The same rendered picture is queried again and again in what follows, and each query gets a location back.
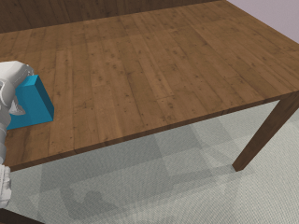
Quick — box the left robot forearm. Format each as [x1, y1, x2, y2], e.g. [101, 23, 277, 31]
[0, 78, 16, 164]

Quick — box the left robot hand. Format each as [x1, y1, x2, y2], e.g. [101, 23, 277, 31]
[0, 61, 35, 116]

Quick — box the table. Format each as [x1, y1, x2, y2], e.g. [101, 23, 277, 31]
[0, 0, 299, 224]

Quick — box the robot left upper arm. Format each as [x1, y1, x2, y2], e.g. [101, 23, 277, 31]
[0, 164, 12, 209]

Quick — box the sponge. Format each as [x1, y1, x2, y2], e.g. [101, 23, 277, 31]
[7, 75, 54, 130]

